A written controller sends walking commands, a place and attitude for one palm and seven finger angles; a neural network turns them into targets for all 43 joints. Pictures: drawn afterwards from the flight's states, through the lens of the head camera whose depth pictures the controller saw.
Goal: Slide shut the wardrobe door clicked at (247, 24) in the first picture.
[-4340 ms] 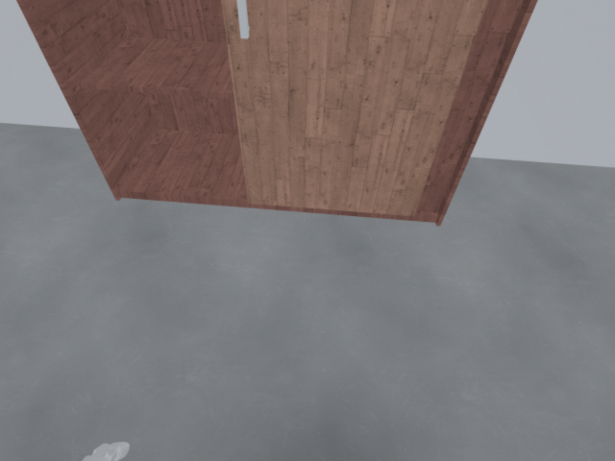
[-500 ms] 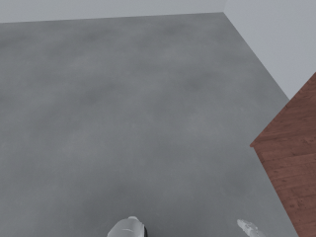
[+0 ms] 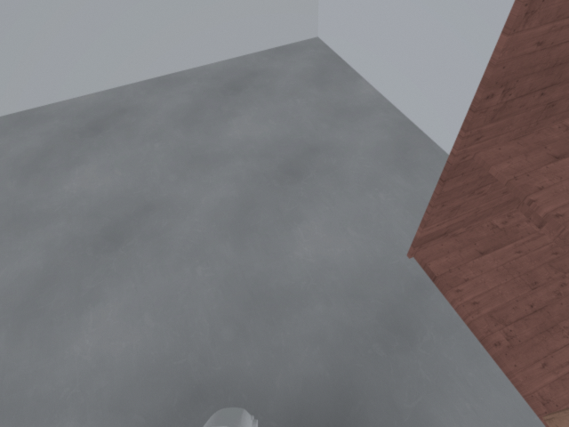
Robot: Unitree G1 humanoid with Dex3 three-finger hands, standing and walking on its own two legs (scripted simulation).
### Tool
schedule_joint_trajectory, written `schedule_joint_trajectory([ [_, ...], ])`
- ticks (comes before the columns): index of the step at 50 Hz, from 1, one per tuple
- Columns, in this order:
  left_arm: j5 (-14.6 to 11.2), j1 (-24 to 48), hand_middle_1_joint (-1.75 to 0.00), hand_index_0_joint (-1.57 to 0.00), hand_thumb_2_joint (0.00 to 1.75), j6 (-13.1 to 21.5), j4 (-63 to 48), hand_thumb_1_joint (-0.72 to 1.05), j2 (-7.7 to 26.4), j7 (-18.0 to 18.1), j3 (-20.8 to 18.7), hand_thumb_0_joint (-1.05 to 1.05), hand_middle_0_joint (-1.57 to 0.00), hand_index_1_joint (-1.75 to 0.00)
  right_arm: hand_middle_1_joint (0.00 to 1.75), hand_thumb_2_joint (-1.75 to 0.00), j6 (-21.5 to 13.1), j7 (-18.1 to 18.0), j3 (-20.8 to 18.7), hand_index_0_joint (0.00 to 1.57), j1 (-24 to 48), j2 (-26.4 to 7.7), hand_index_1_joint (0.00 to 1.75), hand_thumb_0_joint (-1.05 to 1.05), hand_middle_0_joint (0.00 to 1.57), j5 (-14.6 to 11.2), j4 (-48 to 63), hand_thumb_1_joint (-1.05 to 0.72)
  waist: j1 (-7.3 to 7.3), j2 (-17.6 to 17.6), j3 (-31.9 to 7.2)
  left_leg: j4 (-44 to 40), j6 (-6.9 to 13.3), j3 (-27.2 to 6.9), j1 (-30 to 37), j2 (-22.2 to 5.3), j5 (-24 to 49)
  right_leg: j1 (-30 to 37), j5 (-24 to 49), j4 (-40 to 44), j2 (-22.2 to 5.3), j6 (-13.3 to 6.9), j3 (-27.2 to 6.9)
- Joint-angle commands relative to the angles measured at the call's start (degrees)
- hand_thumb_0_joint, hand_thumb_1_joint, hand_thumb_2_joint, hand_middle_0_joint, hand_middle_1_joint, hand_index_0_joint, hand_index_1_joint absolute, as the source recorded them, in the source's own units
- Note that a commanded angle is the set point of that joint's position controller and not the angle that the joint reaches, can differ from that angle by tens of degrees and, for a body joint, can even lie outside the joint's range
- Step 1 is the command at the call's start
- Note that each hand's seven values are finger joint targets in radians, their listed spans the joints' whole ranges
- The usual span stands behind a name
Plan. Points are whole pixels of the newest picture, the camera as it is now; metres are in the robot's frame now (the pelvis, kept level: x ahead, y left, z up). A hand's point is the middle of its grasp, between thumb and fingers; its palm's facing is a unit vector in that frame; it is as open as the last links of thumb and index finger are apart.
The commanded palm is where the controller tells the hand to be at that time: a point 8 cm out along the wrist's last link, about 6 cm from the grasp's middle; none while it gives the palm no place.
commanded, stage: turn to face it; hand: right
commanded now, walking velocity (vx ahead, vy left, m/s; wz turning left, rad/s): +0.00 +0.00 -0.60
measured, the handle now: out of the picture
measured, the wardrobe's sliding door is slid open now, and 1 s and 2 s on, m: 0.62 0.62 0.62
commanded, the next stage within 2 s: take the last steps up to it in 1.54 s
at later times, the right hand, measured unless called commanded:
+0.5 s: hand out of the picture +0.02 -0.15 -0.14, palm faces +0.32 +0.91 -0.27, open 7.4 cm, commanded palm none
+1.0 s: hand out of the picture -0.07 -0.21 -0.16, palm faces +0.60 +0.75 -0.29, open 7.4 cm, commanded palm none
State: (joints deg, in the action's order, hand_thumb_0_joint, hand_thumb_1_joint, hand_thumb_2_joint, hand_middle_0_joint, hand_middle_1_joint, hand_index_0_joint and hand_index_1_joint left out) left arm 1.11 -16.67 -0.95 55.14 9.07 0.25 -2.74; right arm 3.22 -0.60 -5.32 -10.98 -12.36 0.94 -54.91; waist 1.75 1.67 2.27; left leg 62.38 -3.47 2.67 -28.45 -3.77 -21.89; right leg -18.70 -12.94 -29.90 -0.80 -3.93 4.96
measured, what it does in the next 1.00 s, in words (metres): steps on the spot, turning right: left foot, then right foot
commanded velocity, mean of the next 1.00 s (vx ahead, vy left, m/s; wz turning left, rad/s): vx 0.00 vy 0.00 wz -0.60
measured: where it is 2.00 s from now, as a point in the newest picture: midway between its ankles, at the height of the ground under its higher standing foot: outside the picture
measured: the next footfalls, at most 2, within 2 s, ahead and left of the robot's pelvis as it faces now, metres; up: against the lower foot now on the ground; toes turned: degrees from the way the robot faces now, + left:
left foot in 0.34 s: +0.05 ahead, +0.18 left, +0.00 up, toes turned -11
right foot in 0.72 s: -0.04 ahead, -0.08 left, +0.00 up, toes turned -34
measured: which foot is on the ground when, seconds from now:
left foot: up 0.00-0.32, down 0.34-0.72, up 0.74-1.00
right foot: down 0.00-0.32, up 0.34-0.70, down 0.72-1.00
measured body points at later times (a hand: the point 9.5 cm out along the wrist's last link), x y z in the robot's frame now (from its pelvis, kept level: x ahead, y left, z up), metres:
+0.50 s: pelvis -0.01 +0.07 +0.00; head +0.02 +0.09 +0.45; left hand +0.16 +0.31 -0.14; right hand +0.01 -0.19 -0.12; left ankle +0.01 +0.18 -0.74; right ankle -0.04 -0.07 -0.65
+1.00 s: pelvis -0.01 +0.03 +0.00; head +0.02 +0.00 +0.45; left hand +0.21 +0.19 -0.14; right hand -0.11 -0.25 -0.14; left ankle +0.07 +0.17 -0.68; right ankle -0.07 -0.06 -0.74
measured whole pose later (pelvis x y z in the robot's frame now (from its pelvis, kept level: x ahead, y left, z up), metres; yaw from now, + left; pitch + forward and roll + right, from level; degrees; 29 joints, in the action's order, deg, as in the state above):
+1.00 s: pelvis -0.01 +0.03 +0.00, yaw -36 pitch +1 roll +0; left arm 0.9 -10.2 -2.3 51.4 12.7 -1.1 -2.7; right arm 3.6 -0.4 -4.7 -10.1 -15.9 0.5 -50.5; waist 0.2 0.6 4.4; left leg 56.0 -5.1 0.4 -26.5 -5.2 -24.0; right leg -14.8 -14.5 -28.1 1.7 -1.6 -2.0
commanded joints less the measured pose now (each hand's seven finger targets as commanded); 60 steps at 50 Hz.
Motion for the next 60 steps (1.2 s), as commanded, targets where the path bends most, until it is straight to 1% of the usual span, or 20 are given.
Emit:
schedule_joint_trajectory([
  [1, 0.0, -1.9, -0.30, -0.20, 0.90, 1.4, -3.1, 0.90, 11.8, 1.0, -3.0, 0.00, -0.20, -0.30, 0.30, -0.90, -1.8, -0.4, -0.3, 0.20, 1.9, -3.1, 0.30, 0.00, 0.20, -0.2, 5.2, -0.90, 0.48, -7.6, -7.2, -2.3, -1.6, -2.2, -4.8, -0.7, -0.3, 14.4, 19.3, 11.3, -13.8, -5.5, -17.9],
  [7, 0.2, -0.7, -0.30, -0.20, 0.90, 0.3, -3.5, 0.90, 14.2, 0.5, -4.1, 0.00, -0.20, -0.30, 0.30, -0.90, -1.6, -0.6, -0.1, 0.20, 3.3, -4.1, 0.30, 0.00, 0.20, -0.5, 6.3, -0.90, 1.53, -9.4, -6.3, -10.2, -1.7, -2.5, -1.3, 0.6, -3.2, 12.7, 15.2, 10.9, -13.2, -6.3, -22.9],
  [14, 0.0, 6.4, -0.30, -0.20, 0.90, -0.9, -6.7, 0.90, 15.2, -0.4, -4.9, 0.00, -0.20, -0.30, 0.30, -0.90, -2.4, -1.1, -0.1, 0.20, -5.2, -6.0, 0.30, 0.00, 0.20, -0.8, 6.0, -0.90, -2.68, -10.2, -7.4, -35.2, 0.0, -1.0, 18.6, 3.1, 5.8, 0.1, 9.7, 5.9, -7.6, -2.4, -24.8],
  [15, -0.5, 6.7, -0.30, -0.20, 0.90, -1.0, -7.3, 0.90, 13.0, -0.7, -4.7, 0.00, -0.20, -0.30, 0.30, -0.90, -2.8, -1.4, -0.7, 0.20, -7.3, -8.6, 0.30, 0.00, 0.20, -0.4, 5.9, -0.90, -3.84, -4.1, -7.2, -43.7, 1.7, -5.2, 26.3, -2.1, 6.4, -7.6, 1.6, 0.5, -4.1, 0.8, -22.1],
  [16, -0.8, 6.2, -0.30, -0.20, 0.90, -1.1, -8.8, 0.90, 8.9, -1.0, -4.0, 0.00, -0.20, -0.30, 0.30, -0.90, -3.3, -1.8, -1.7, 0.20, -7.5, -14.4, 0.30, 0.00, 0.20, 0.7, 6.8, -0.90, -4.15, 13.7, -5.2, -50.8, 7.7, -23.1, 29.3, -19.0, 0.6, -19.3, -13.5, -14.5, 4.5, 6.0, -10.1],
  [17, 0.2, 7.5, -0.30, -0.20, 0.90, -1.2, -9.6, 0.90, 10.7, -0.9, -4.3, 0.00, -0.20, -0.30, 0.30, -0.90, -2.7, -1.6, -0.9, 0.20, -4.0, -15.7, 0.30, 0.00, 0.20, 0.3, 8.5, -0.90, -3.53, 12.5, -3.0, -51.1, 11.5, -24.0, 18.7, -25.1, 0.8, -18.0, -19.4, -26.9, 3.5, 6.0, -9.0],
  [21, 0.3, 6.7, -0.30, -0.20, 0.90, -2.2, -7.2, 0.90, 10.8, -2.1, -4.1, 0.00, -0.20, -0.30, 0.30, -0.90, -3.7, -1.3, 0.6, 0.20, 2.9, -8.9, 0.30, 0.00, 0.20, 0.3, 9.7, -0.90, 0.39, 8.8, 2.0, -44.7, 9.0, -6.6, 14.8, -13.9, 18.6, -16.4, -8.8, -39.6, -0.5, 7.5, -6.5],
  [31, -0.5, 14.6, -0.30, -0.20, 0.90, -1.7, -9.4, 0.90, 9.2, -2.4, -2.1, 0.00, -0.20, -0.30, 0.30, -0.90, -3.1, -1.1, -0.6, 0.20, -5.7, -13.4, 0.30, 0.00, 0.20, 0.9, 7.1, -0.90, -4.81, 12.2, -2.8, -38.1, 10.0, 0.7, 24.6, -17.1, 35.4, -6.8, -12.8, -15.2, -0.6, 7.6, 0.9],
  [34, -0.4, 9.8, -0.30, -0.20, 0.90, -0.9, -8.7, 0.90, 10.7, -2.1, -2.3, 0.00, -0.20, -0.30, 0.30, -0.90, -2.6, -0.9, -1.0, 0.20, -5.1, -13.7, 0.30, 0.00, 0.20, 0.3, 6.8, -0.90, -2.38, 10.2, -5.8, -29.8, 6.0, 5.6, 22.9, -15.8, 34.8, 3.3, -3.4, 0.4, 0.2, 6.2, 2.4],
  [35, -0.2, 5.7, -0.30, -0.20, 0.90, -0.2, -7.7, 0.90, 14.0, -2.1, -3.1, 0.00, -0.20, -0.30, 0.30, -0.90, -2.4, -0.6, -1.0, 0.20, -5.3, -12.7, 0.30, 0.00, 0.20, -0.2, 7.2, -0.90, -0.05, 3.0, -9.2, -20.2, 3.1, 7.3, 15.7, -14.4, 29.7, 14.8, 7.1, 6.9, -2.7, 4.6, -1.5],
  [36, 0.2, 1.4, -0.30, -0.20, 0.90, 0.3, -7.4, 0.90, 21.2, -1.7, -5.0, 0.00, -0.20, -0.30, 0.30, -0.90, -2.4, 0.0, -0.3, 0.20, -4.8, -8.7, 0.30, 0.00, 0.20, -0.6, 9.6, -0.90, 2.39, -16.6, -11.5, -6.3, -1.8, 9.1, -2.8, -6.0, -2.6, 26.7, 31.1, 6.8, -19.0, -3.0, -22.6],
  [37, -0.6, -2.6, -0.30, -0.20, 0.90, -0.2, -5.9, 0.90, 23.5, -1.5, -5.4, 0.00, -0.20, -0.30, 0.30, -0.90, -2.0, -0.3, 0.5, 0.20, -1.3, -7.8, 0.30, 0.00, 0.20, 0.0, 11.5, -0.90, 3.81, -17.0, -11.7, 0.8, -1.8, 3.4, -6.7, -4.4, -17.3, 24.7, 41.5, 6.4, -24.8, -8.6, -25.1],
  [39, -0.3, -0.9, -0.30, -0.20, 0.90, 0.1, -5.8, 0.90, 20.3, -0.1, -4.7, 0.00, -0.20, -0.30, 0.30, -0.90, -1.7, -0.8, 0.3, 0.20, 2.9, -7.6, 0.30, 0.00, 0.20, -0.3, 10.7, -0.90, 3.70, -14.7, -9.2, 6.4, -1.7, -1.9, -8.4, -4.5, -11.5, 19.0, 34.6, 6.7, -20.6, -8.3, -24.0],
  [42, 0.0, 7.4, -0.30, -0.20, 0.90, 0.4, -7.9, 0.90, 15.8, 0.0, -3.0, 0.00, -0.20, -0.30, 0.30, -0.90, -1.6, 0.0, -0.2, 0.20, 0.0, -7.8, 0.30, 0.00, 0.20, -0.2, 8.3, -0.90, -0.74, -10.3, -4.6, 3.7, -1.8, -1.9, -3.5, -3.6, -2.2, 11.1, 27.3, 8.5, -12.5, -4.6, -16.0],
  [52, 0.4, 6.1, -0.30, -0.20, 0.90, -0.4, -7.1, 0.90, 16.5, -0.3, -4.0, 0.00, -0.20, -0.30, 0.30, -0.90, -2.0, -0.4, 0.5, 0.20, 1.9, -6.5, 0.30, 0.00, 0.20, -0.8, 10.5, -0.90, -0.19, -10.7, -5.4, -17.9, -1.1, -1.8, 5.8, 1.7, -3.0, 9.2, 23.0, 6.9, -10.3, -5.9, -23.9],
  [55, -0.1, 8.2, -0.30, -0.20, 0.90, -0.6, -7.6, 0.90, 15.9, -0.4, -4.1, 0.00, -0.20, -0.30, 0.30, -0.90, -2.8, -0.7, 0.3, 0.20, -3.2, -7.5, 0.30, 0.00, 0.20, -1.0, 9.7, -0.90, -3.25, -9.6, -6.3, -32.9, -0.6, -1.2, 17.7, 2.6, 7.0, 2.9, 21.2, 1.7, -7.8, -3.2, -24.3],
  [56, -0.5, 7.5, -0.30, -0.20, 0.90, -0.5, -7.9, 0.90, 13.8, -0.6, -3.9, 0.00, -0.20, -0.30, 0.30, -0.90, -3.5, -1.0, -0.1, 0.20, -5.5, -9.7, 0.30, 0.00, 0.20, -0.6, 9.5, -0.90, -4.20, -3.3, -7.3, -41.7, 0.2, -5.1, 25.6, -1.7, 11.9, -2.5, 12.7, -3.8, -4.4, -0.1, -21.9],
  [57, -0.9, 5.5, -0.30, -0.20, 0.90, -0.3, -9.0, 0.90, 9.3, -0.8, -3.3, 0.00, -0.20, -0.30, 0.30, -0.90, -4.0, -1.5, -1.3, 0.20, -6.0, -15.5, 0.30, 0.00, 0.20, 0.5, 9.6, -0.90, -3.83, 14.4, -7.7, -46.2, 6.0, -21.9, 32.3, -18.4, 18.0, -14.2, -11.6, -17.1, 4.7, 5.1, -10.6],
  [58, -0.2, 5.2, -0.30, -0.20, 0.90, -0.9, -9.0, 0.90, 11.2, -0.6, -3.8, 0.00, -0.20, -0.30, 0.30, -0.90, -3.7, -1.5, -1.0, 0.20, -5.5, -16.5, 0.30, 0.00, 0.20, 0.0, 10.4, -0.90, -3.67, 13.8, -7.1, -46.3, 10.9, -23.8, 25.2, -25.5, 22.0, -13.8, -21.9, -28.9, 4.1, 5.8, -10.2],
  [60, 0.1, 6.6, -0.30, -0.20, 0.90, -1.8, -7.5, 0.90, 11.4, -1.1, -4.0, 0.00, -0.20, -0.30, 0.30, -0.90, -3.5, -1.5, -0.3, 0.20, 0.2, -12.2, 0.30, 0.00, 0.20, -0.1, 11.1, -0.90, -1.77, 10.0, -1.3, -45.9, 11.6, -16.0, 17.9, -19.0, 18.9, -14.0, -15.9, -39.8, 1.2, 5.8, -10.4],
])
